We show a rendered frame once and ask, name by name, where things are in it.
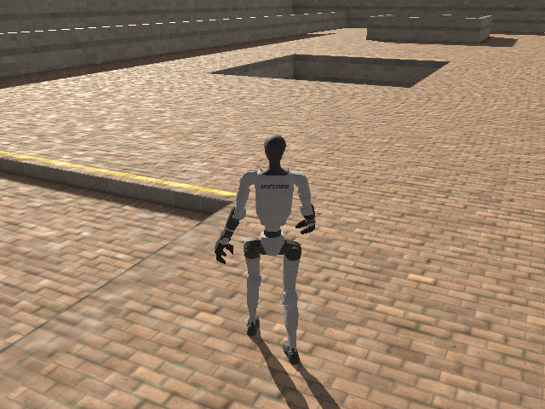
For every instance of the robot right hand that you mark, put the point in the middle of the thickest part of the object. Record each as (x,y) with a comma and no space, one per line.
(303,224)

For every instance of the left robot thigh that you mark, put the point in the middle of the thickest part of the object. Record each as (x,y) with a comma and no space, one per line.
(252,253)

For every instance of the left robot upper arm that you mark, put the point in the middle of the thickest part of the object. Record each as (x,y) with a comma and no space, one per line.
(246,180)

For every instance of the robot right forearm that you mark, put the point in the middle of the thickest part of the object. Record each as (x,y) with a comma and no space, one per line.
(310,220)

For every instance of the right robot upper arm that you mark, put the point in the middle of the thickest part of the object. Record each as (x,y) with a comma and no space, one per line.
(303,190)

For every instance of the robot thigh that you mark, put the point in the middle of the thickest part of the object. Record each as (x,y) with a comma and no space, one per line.
(252,253)
(292,255)

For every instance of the robot left hand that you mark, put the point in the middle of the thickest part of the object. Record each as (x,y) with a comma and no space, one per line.
(219,251)

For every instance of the robot left forearm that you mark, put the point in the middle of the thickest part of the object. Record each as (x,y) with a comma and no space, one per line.
(229,228)

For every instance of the right robot thigh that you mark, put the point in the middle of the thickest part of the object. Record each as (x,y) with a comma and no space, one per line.
(292,255)

